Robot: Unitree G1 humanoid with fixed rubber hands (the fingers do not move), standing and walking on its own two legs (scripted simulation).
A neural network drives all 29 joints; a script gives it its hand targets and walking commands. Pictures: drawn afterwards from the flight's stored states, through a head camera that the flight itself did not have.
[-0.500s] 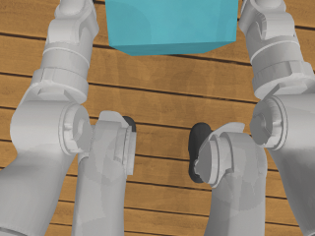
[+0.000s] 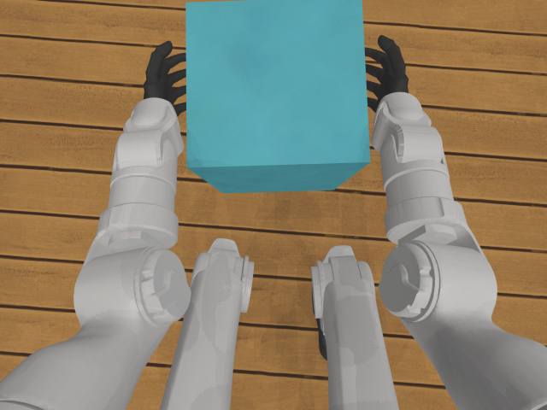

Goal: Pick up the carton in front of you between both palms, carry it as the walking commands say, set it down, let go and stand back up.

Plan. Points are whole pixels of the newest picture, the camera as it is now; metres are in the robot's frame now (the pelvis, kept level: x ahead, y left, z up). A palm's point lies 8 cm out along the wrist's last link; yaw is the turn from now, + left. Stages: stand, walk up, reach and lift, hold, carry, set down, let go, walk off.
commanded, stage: reach and lift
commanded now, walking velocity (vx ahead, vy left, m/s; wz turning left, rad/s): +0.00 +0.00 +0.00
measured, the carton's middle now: (276, 117) +0.52 +0.02 -0.14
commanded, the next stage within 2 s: none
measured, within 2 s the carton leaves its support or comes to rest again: neither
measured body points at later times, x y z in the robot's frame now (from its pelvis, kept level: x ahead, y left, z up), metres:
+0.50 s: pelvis +0.03 +0.00 +0.12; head +0.24 +0.00 +0.51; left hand +0.48 +0.16 +0.06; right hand +0.50 -0.14 +0.07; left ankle +0.12 +0.14 -0.42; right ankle +0.12 -0.12 -0.42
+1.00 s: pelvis +0.08 +0.00 +0.26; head +0.17 +0.00 +0.70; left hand +0.44 +0.16 +0.23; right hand +0.45 -0.14 +0.23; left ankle +0.12 +0.14 -0.42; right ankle +0.12 -0.12 -0.42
